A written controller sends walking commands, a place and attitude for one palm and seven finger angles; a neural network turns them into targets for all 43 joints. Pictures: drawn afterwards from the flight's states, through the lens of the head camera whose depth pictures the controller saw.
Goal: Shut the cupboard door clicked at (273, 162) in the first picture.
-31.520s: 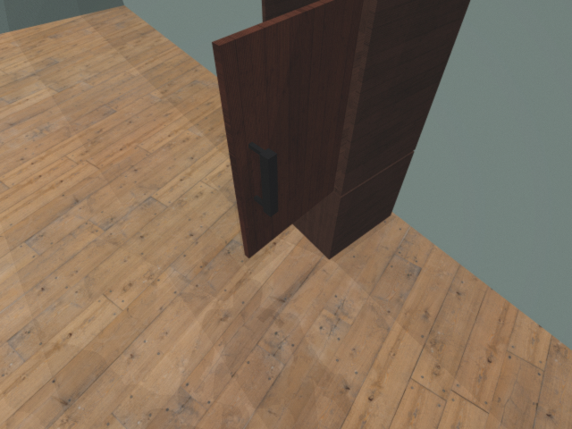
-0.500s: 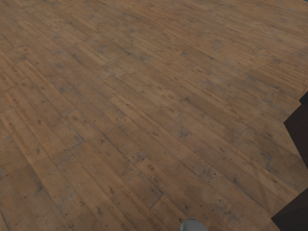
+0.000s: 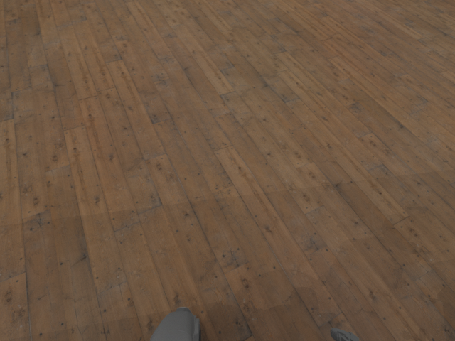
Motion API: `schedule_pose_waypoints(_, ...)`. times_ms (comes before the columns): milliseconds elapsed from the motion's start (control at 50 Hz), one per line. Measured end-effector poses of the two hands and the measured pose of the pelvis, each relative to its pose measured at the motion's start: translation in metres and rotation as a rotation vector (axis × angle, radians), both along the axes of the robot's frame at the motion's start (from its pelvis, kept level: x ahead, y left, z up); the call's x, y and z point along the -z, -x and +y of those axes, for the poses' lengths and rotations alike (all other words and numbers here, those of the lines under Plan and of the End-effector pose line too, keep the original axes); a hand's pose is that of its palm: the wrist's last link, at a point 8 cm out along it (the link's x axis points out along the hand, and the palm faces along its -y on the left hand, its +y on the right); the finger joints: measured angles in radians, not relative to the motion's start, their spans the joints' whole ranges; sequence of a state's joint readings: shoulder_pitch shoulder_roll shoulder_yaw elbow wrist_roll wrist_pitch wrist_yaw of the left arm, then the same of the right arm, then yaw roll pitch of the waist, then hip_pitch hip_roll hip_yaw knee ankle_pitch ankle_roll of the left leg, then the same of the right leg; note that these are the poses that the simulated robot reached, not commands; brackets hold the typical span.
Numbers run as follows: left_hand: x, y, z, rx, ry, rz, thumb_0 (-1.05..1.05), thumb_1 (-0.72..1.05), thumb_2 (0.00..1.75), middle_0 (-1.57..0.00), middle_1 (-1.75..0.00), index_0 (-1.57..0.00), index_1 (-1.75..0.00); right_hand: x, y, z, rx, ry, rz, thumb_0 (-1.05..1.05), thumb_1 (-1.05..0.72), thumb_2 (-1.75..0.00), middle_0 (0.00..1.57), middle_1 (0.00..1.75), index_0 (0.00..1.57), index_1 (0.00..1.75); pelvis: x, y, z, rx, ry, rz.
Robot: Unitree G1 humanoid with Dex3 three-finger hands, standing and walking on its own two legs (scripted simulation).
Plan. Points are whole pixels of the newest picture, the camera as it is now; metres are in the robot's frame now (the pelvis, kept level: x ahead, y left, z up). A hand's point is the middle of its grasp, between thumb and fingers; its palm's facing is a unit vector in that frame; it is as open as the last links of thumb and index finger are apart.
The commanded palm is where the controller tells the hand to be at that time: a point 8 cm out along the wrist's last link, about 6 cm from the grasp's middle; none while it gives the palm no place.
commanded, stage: walk to a spot facing it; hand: left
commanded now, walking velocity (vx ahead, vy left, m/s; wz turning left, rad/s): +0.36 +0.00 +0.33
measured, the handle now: out of the picture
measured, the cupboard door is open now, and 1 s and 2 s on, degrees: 60 60 60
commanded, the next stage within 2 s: turn to face it in 0.40 s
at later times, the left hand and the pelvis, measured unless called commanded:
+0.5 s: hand (148, 231) +0.34 +0.22 -0.15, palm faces +0.04 -0.98 -0.18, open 7.3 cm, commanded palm none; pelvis +0.22 +0.03 +0.00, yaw +4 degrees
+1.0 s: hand (155, 216) +0.39 +0.22 -0.18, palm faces -0.02 -0.98 -0.19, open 7.3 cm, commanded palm none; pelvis +0.35 +0.03 +0.00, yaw -7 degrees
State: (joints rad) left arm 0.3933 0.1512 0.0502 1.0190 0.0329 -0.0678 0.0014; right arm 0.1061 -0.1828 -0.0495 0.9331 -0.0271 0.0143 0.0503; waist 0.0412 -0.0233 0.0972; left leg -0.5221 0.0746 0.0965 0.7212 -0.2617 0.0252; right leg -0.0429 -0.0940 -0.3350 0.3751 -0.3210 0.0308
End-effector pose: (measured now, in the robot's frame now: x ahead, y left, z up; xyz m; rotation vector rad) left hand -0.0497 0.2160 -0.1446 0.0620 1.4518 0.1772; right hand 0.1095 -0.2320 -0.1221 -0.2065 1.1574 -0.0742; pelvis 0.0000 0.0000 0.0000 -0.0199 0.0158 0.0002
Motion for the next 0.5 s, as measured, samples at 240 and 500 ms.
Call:
schedule_pose_waypoints(240,0.012,-0.135,0.061,-0.012,-0.029,-0.079,0.01,0.92,0.9,-0.2,-0.3,-0.2,-0.3,0.002,-0.084,0.044,-0.015,0.048,-0.023,0.0,-0.92,-0.9,0.2,0.3,0.2,0.29,0.006,-0.097,0.038,-0.057,-0.005,-0.021)
schedule_pose_waypoints(500,-0.02,-0.379,0.05,0.108,-0.051,-0.372,0.0,0.92,0.9,-0.2,-0.3,-0.2,-0.3,0.005,-0.046,0.031,0.155,0.028,0.328,0.0,-0.92,-0.9,0.2,0.3,0.2,0.29,-0.003,-0.216,0.026,-0.075,-0.031,-0.019)
